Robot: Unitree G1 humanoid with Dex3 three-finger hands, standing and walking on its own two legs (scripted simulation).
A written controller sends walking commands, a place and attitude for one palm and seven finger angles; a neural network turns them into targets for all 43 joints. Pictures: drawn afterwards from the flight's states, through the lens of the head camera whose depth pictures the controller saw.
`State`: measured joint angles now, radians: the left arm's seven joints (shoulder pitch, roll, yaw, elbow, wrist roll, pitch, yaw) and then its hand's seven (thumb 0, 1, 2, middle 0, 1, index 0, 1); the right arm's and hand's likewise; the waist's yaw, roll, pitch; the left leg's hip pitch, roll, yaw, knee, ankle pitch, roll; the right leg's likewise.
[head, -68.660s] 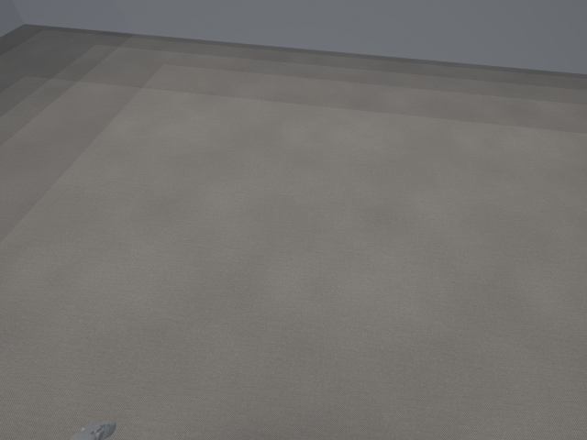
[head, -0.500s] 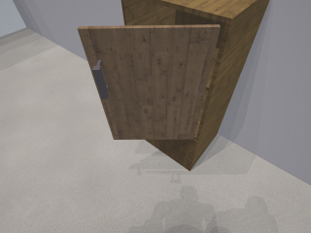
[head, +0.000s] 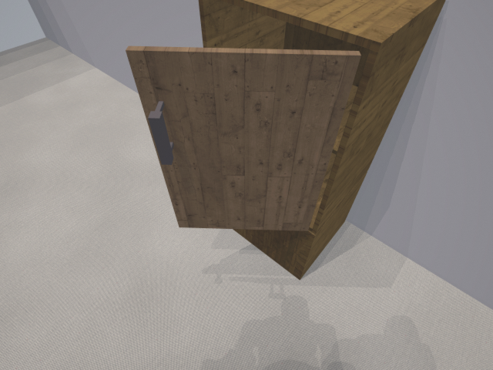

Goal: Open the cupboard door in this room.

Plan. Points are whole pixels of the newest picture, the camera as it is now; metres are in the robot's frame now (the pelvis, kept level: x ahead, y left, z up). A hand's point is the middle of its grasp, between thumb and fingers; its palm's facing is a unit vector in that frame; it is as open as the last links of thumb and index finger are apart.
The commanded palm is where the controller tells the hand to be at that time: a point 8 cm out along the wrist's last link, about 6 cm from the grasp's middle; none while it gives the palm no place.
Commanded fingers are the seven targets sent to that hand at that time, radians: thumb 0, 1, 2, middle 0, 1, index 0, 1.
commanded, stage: look again from close up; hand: left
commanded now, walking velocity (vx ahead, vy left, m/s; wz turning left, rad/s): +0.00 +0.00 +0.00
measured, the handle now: (163, 133) +0.56 +0.22 +0.05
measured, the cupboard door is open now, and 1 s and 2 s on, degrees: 39 39 39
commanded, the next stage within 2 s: raise the hand with hooked fingers in 0.18 s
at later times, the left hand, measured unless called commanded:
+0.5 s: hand (130, 314) +0.20 +0.20 -0.01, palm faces +0.22 -0.97 -0.04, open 7.7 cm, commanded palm +0.12 +0.25 -0.05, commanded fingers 0.00 0.62 0.78 -0.22 -0.48 -0.22 -0.48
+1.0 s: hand (112, 326) +0.18 +0.22 -0.01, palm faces +0.01 -1.00 -0.04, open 10.4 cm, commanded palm +0.15 +0.28 +0.00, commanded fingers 0.00 0.04 0.53 -0.26 -0.86 -0.26 -0.86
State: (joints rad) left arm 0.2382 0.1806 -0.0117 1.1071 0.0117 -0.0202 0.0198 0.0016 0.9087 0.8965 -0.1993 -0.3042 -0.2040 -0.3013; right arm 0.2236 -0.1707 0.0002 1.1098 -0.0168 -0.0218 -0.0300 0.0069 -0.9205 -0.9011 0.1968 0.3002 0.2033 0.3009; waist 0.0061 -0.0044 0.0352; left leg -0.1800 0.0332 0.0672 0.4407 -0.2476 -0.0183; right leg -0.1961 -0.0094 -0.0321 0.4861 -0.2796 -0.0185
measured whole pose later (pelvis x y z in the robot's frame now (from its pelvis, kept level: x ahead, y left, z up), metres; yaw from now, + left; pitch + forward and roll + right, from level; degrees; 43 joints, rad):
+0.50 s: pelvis -0.01 +0.00 -0.03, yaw +2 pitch +6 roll +1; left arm 0.33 0.16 0.15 0.24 -0.21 -0.39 -0.09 0.01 0.82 0.86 -0.20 -0.36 -0.21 -0.36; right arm 0.22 -0.23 -0.05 0.75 0.00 -0.26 -0.05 0.01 -0.90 -0.90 0.20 0.30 0.20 0.30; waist -0.02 0.00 -0.07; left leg -0.48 0.02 0.03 0.72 -0.35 -0.02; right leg -0.47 -0.04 -0.06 0.75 -0.39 -0.02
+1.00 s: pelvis -0.04 +0.01 -0.07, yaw +3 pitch +10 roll -2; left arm 0.29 0.29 0.23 0.05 -0.31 -0.28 -0.35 0.01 0.26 0.62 -0.25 -0.72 -0.25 -0.71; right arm 0.24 -0.19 0.04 0.57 0.03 -0.22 -0.08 0.01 -0.90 -0.90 0.20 0.30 0.21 0.30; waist 0.00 0.03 -0.10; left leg -0.78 0.05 -0.02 1.05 -0.46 -0.01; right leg -0.72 -0.02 -0.10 1.01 -0.47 -0.02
